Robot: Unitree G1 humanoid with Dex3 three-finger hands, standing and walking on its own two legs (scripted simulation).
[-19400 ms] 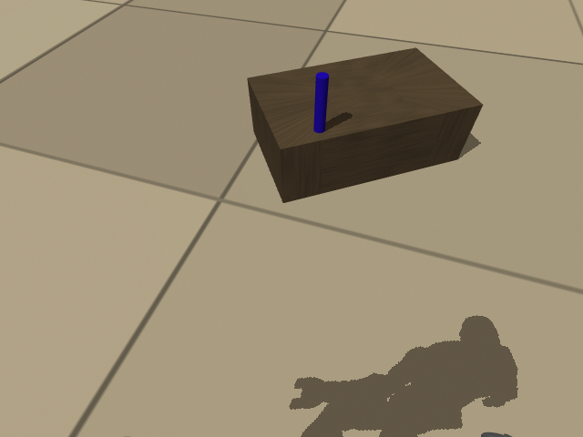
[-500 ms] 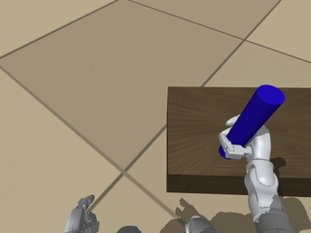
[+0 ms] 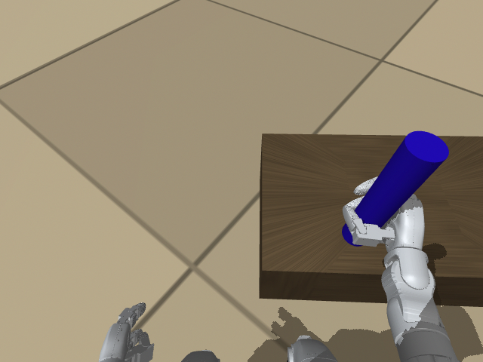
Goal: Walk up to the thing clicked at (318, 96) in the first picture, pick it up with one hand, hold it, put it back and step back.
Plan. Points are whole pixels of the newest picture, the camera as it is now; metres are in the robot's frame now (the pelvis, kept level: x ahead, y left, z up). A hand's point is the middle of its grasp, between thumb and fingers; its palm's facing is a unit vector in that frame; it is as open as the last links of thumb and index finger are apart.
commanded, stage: crouch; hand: right
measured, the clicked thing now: (382, 200) +0.32 -0.19 +0.09
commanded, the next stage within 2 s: lower in 1.24 s
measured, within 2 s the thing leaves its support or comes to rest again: neither
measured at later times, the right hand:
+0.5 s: hand (349, 221) +0.37 -0.20 -0.07, palm faces +0.17 +0.99 +0.00, open 6.8 cm
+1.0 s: hand (341, 224) +0.42 -0.22 -0.17, palm faces +0.19 +0.98 +0.00, open 6.8 cm
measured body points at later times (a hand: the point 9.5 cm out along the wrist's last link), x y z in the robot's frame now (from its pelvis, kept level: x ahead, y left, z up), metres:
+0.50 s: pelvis -0.02 +0.00 -0.08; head +0.10 -0.03 +0.35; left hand +0.11 +0.26 -0.19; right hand +0.36 -0.25 -0.07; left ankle -0.01 +0.14 -0.70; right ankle +0.05 -0.14 -0.70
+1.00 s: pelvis -0.04 -0.01 -0.17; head +0.13 -0.04 +0.25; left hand +0.06 +0.26 -0.29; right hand +0.40 -0.27 -0.17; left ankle -0.01 +0.14 -0.70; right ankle +0.05 -0.14 -0.70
